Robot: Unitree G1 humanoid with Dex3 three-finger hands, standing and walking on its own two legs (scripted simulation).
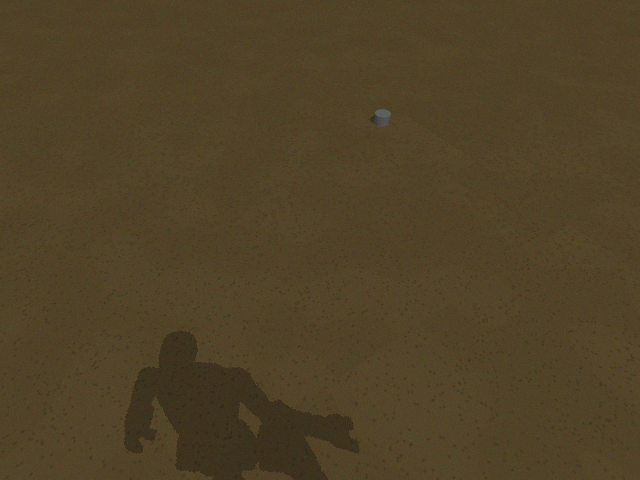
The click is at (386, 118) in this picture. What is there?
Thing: low tin
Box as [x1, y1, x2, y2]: [374, 109, 390, 126]
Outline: 376,110 374,116 374,123 380,126 387,125 390,113 384,109
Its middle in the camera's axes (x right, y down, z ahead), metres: +0.36 -0.72 +2.27
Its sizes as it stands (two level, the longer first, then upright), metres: 0.090 0.090 0.058
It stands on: the floor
